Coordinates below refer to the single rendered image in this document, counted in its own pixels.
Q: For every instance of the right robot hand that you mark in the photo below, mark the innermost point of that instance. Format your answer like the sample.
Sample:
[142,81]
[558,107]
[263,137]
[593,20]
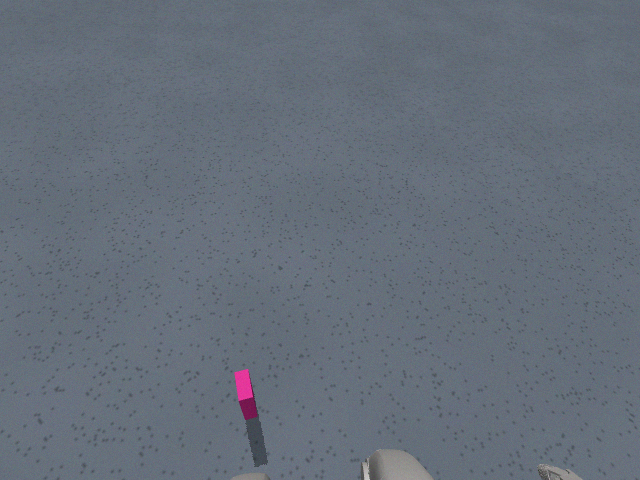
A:
[548,472]

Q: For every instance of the carton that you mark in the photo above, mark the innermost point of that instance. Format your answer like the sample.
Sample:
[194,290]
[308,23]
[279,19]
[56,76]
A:
[245,394]

